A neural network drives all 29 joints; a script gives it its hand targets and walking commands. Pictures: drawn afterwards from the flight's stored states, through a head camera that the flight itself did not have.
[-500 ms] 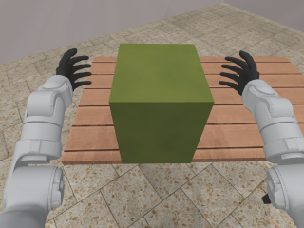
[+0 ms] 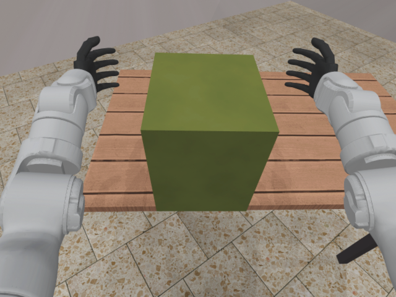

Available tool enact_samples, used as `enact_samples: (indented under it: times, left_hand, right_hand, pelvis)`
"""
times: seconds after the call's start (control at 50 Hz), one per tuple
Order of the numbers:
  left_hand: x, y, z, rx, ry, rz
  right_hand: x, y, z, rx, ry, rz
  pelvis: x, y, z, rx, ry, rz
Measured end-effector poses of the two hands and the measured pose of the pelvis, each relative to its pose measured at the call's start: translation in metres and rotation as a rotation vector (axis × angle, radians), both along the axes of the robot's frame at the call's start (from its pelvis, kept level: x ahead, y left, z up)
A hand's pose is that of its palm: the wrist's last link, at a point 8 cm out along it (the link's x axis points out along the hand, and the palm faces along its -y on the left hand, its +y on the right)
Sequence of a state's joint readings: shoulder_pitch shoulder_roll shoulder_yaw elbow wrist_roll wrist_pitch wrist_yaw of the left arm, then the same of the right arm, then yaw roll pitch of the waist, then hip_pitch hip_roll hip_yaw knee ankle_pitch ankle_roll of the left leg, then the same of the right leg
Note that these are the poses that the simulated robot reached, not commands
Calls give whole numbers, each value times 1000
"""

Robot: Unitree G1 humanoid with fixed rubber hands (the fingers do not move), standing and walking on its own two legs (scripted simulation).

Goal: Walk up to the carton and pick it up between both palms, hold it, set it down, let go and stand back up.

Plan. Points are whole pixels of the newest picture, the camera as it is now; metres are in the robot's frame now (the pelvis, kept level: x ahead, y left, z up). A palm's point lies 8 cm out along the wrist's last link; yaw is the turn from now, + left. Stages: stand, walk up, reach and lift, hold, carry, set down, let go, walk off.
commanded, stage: reach and lift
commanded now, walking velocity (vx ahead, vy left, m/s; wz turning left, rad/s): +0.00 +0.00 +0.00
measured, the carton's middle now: (203, 136) +0.48 -0.01 +0.05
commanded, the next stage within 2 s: none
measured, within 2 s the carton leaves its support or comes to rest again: neither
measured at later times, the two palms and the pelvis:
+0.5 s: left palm (102, 124) +0.45 +0.21 +0.11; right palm (294, 125) +0.43 -0.21 +0.12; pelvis +0.00 +0.00 -0.01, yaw +0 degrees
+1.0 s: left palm (120, 138) +0.45 +0.17 +0.08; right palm (276, 134) +0.44 -0.17 +0.09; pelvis -0.01 -0.01 -0.02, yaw +0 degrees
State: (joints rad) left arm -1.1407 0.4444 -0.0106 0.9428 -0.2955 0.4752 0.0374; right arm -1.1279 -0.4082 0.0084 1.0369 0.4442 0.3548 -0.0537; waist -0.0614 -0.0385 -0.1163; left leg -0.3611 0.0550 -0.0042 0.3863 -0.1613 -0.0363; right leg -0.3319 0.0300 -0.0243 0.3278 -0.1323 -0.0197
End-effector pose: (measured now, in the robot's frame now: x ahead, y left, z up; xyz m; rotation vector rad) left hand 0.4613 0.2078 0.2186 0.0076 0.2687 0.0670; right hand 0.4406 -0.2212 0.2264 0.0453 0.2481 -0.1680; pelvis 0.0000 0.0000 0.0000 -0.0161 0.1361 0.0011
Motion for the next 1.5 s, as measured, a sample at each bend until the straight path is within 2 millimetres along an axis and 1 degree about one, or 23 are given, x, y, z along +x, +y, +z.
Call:
enact_samples:
  times: [0.1, 0.28, 0.4, 0.52, 0.62, 0.7, 0.78, 1.0, 1.06, 1.16, 1.3, 1.5]
  left_hand:
    - [-2, 4, -17, 12, 7, 6]
    - [-8, 4, -63, 22, 36, 16]
    - [-9, 1, -89, 25, 45, 23]
    - [-9, -3, -107, 26, 30, 32]
    - [-9, -5, -118, 23, 22, 37]
    - [-9, -7, -123, 22, 6, 35]
    - [-11, -12, -129, 21, -6, 26]
    - [-14, -33, -142, 0, -16, 4]
    - [-14, -38, -144, -5, -16, 0]
    - [-12, -46, -143, -10, -18, -7]
    - [-7, -54, -136, -19, -27, -10]
    - [-3, -54, -132, -19, -23, -3]
  right_hand:
    - [0, 6, -18, -11, 17, 5]
    - [-2, 17, -63, -28, 51, 2]
    - [-4, 19, -89, -42, 69, -14]
    - [-6, 15, -109, -56, 74, -24]
    - [-6, 12, -119, -64, 63, -25]
    - [-5, 13, -123, -64, 44, -18]
    - [-4, 19, -126, -58, 32, -5]
    - [-3, 47, -136, -46, 20, 23]
    - [-4, 49, -137, -44, 17, 5]
    - [-6, 50, -137, -52, 25, -3]
    - [-8, 51, -136, -53, 33, -10]
    - [-8, 53, -136, -41, 30, -22]
  pelvis:
    - [-1, 0, 0, 0, 8, 4]
    - [-2, 1, -2, -3, 45, 6]
    - [-3, 2, -5, -6, 75, 4]
    - [-3, 1, -8, -7, 113, -2]
    - [-4, -1, -11, -4, 144, -5]
    - [-5, -2, -13, -2, 164, -6]
    - [-7, -4, -15, 0, 181, -4]
    - [-15, -6, -19, 5, 218, 5]
    - [-16, -5, -19, 5, 220, 7]
    - [-17, -4, -18, 5, 218, 4]
    - [-14, -2, -15, 6, 205, -3]
    - [-8, 1, -12, 7, 179, -7]
